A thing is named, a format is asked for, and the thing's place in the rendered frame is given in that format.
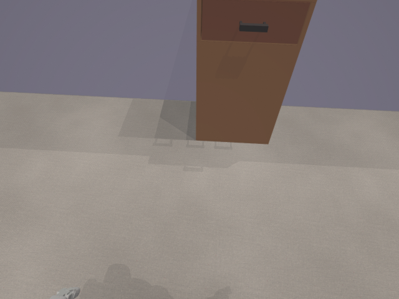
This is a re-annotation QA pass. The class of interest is cabinet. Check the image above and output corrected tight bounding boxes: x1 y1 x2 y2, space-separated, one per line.
196 0 317 144

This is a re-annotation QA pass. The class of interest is drawer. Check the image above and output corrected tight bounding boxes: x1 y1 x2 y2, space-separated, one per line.
202 0 310 44

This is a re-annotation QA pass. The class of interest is handle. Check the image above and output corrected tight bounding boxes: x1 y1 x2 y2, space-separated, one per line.
239 21 269 32

